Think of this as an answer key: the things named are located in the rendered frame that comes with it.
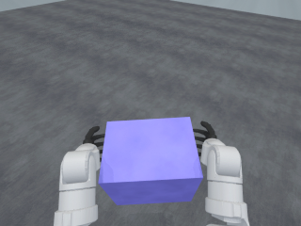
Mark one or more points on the right robot hand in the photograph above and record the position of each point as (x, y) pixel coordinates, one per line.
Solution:
(210, 133)

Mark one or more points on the left robot hand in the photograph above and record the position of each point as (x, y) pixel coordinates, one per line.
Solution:
(89, 138)

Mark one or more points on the carton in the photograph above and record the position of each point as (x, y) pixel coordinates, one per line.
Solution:
(150, 161)

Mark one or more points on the left robot forearm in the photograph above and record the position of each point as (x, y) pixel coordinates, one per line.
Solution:
(77, 197)

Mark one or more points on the right robot forearm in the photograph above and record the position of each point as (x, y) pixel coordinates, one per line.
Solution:
(225, 199)

